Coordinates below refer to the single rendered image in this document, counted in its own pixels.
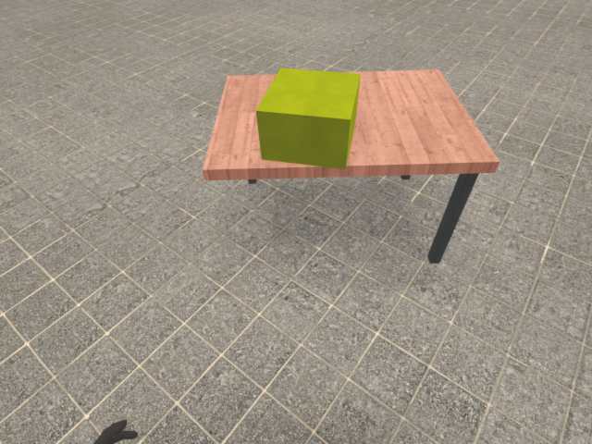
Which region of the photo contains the carton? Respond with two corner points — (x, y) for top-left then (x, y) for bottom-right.
(256, 68), (361, 169)

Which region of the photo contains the table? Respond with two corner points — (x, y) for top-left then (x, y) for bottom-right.
(203, 69), (500, 264)

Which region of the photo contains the robot left hand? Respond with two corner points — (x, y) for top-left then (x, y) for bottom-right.
(93, 420), (138, 444)

